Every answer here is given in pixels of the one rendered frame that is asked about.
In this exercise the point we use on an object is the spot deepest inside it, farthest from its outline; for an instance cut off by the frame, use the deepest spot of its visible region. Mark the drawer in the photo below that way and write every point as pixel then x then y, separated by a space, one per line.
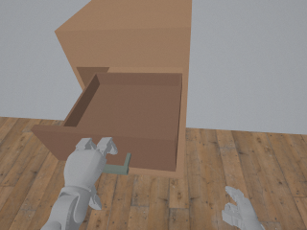
pixel 140 111

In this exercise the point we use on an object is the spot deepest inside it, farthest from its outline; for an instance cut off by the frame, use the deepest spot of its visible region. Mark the handle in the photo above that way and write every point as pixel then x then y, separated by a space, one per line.
pixel 118 169

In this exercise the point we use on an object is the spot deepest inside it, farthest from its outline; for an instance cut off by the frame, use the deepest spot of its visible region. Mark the robot right forearm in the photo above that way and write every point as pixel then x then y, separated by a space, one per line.
pixel 251 224

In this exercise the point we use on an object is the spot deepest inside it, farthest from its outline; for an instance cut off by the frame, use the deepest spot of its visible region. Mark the right robot hand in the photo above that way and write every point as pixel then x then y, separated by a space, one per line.
pixel 234 214

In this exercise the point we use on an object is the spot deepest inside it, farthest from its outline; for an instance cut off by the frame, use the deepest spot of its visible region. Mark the robot left forearm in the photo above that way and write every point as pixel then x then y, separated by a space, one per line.
pixel 69 211

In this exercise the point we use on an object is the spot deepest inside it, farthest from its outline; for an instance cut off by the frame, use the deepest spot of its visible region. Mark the cabinet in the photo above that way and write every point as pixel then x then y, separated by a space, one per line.
pixel 132 36

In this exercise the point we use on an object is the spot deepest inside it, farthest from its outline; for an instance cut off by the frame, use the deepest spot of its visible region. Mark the left robot hand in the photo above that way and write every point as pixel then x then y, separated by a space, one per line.
pixel 84 166

